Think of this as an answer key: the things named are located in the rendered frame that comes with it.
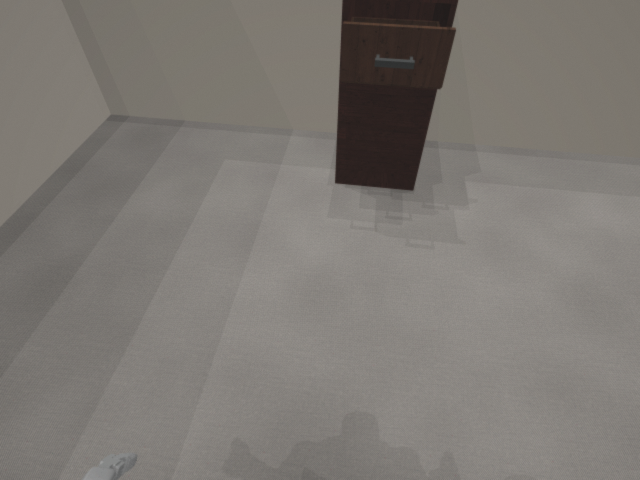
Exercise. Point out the drawer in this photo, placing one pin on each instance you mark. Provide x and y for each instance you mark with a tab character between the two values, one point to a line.
429	44

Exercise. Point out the robot left hand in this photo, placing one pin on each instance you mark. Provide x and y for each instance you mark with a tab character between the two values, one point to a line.
112	467

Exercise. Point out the cabinet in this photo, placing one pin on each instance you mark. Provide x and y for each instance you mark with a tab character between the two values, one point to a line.
382	129

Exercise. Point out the handle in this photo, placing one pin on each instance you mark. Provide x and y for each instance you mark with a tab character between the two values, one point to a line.
394	63

